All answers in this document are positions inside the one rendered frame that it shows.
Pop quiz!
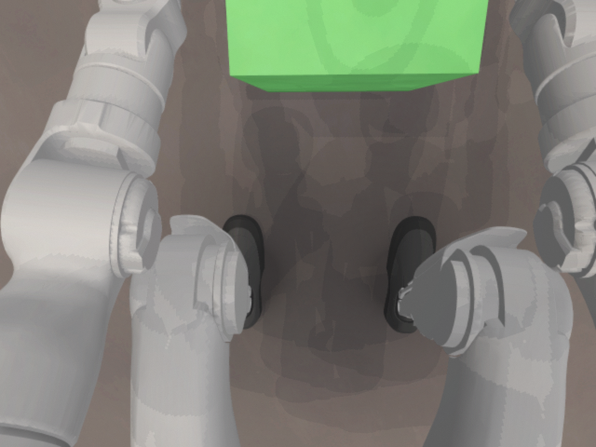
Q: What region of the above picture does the right robot forearm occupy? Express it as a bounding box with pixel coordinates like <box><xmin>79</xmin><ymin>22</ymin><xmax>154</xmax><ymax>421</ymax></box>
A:
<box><xmin>509</xmin><ymin>0</ymin><xmax>596</xmax><ymax>173</ymax></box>

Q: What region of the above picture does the left robot upper arm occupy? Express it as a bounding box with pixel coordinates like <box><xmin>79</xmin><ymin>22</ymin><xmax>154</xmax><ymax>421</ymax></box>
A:
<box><xmin>0</xmin><ymin>158</ymin><xmax>162</xmax><ymax>447</ymax></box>

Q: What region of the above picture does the right robot shin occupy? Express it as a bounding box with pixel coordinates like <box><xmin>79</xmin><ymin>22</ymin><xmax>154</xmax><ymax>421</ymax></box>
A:
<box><xmin>398</xmin><ymin>226</ymin><xmax>574</xmax><ymax>340</ymax></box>

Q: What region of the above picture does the carton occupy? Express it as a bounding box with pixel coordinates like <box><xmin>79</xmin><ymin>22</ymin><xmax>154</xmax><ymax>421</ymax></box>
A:
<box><xmin>225</xmin><ymin>0</ymin><xmax>488</xmax><ymax>92</ymax></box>

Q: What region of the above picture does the left robot foot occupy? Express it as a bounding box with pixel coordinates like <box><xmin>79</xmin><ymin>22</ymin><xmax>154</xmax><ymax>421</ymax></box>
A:
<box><xmin>223</xmin><ymin>215</ymin><xmax>264</xmax><ymax>330</ymax></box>

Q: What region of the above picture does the left robot forearm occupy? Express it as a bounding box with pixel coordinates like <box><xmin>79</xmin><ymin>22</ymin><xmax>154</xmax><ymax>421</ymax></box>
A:
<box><xmin>1</xmin><ymin>0</ymin><xmax>187</xmax><ymax>258</ymax></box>

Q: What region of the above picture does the right robot upper arm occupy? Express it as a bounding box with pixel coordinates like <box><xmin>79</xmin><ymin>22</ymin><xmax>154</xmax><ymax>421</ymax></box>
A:
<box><xmin>533</xmin><ymin>160</ymin><xmax>596</xmax><ymax>329</ymax></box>

